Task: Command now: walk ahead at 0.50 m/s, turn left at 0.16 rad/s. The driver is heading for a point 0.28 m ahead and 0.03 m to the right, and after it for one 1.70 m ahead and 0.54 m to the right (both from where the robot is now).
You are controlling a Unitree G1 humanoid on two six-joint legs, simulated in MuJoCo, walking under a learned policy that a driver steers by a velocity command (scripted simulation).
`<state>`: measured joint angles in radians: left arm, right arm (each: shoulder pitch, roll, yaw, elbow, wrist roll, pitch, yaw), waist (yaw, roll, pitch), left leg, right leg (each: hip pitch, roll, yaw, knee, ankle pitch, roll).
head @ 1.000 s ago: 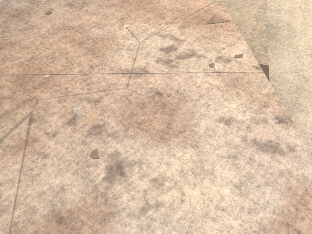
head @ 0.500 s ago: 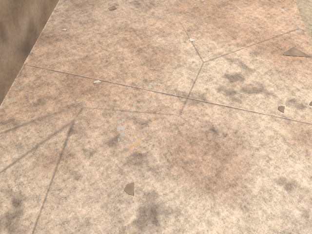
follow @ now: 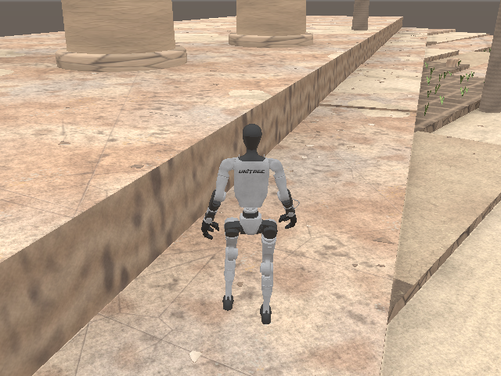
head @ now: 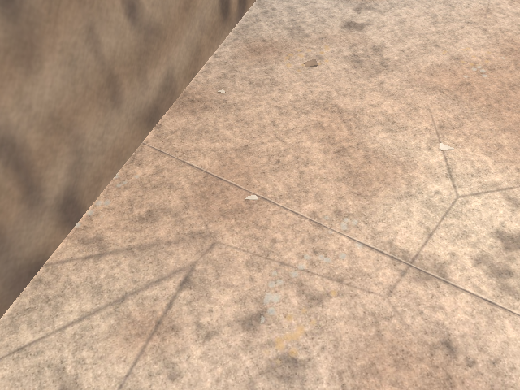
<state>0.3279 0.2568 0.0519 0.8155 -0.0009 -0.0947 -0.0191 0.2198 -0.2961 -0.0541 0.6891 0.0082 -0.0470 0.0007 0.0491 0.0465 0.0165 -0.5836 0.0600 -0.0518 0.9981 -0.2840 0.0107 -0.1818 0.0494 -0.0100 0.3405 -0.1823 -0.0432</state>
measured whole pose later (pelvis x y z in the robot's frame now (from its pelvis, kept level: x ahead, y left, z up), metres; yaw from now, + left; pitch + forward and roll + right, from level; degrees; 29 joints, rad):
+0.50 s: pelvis +0.18 +0.05 -0.01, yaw -10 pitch +1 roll +1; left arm 0.22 0.32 0.07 0.76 -0.01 0.05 0.03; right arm 0.13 -0.26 -0.05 0.74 -0.02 -0.03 -0.01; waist 0.01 -0.03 0.05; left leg -0.31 0.03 0.13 0.41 -0.13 0.03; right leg -0.55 -0.06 0.00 0.97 -0.36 0.08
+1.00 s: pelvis +0.21 +0.01 +0.00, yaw -27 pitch +2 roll +2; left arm 0.18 0.31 0.07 0.64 -0.01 0.04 0.03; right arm 0.07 -0.30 -0.08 0.79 0.00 0.01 -0.03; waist 0.01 0.01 0.04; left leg -0.46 -0.02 -0.08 0.80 -0.35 -0.08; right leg -0.32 0.06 0.13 0.47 -0.18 -0.05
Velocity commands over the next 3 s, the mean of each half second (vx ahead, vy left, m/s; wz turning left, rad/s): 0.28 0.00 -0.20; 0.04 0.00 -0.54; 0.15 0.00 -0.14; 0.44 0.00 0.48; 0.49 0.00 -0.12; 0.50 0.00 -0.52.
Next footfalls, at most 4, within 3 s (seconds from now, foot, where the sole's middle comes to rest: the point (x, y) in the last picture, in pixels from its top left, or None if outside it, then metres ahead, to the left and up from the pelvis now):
0.22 left None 0.30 0.15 -0.78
0.66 right None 0.24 -0.10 -0.78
1.14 left None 0.33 0.11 -0.78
1.48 right None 0.21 -0.12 -0.78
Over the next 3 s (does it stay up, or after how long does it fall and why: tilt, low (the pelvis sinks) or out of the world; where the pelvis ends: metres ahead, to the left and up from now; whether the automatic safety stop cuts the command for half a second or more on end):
stays up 1.07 -0.19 -0.02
